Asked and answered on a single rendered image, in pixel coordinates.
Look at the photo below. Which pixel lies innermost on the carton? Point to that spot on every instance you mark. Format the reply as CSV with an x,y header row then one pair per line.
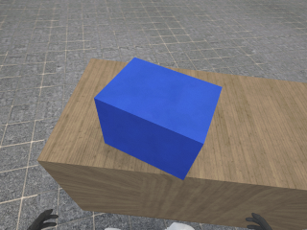
x,y
157,115

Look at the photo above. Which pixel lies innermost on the right robot hand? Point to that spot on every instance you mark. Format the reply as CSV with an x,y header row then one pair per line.
x,y
259,220

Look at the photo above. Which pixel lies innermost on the left robot hand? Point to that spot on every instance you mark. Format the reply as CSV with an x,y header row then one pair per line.
x,y
39,223

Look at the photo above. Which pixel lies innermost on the pedestal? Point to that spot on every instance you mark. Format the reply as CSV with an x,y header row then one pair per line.
x,y
253,160

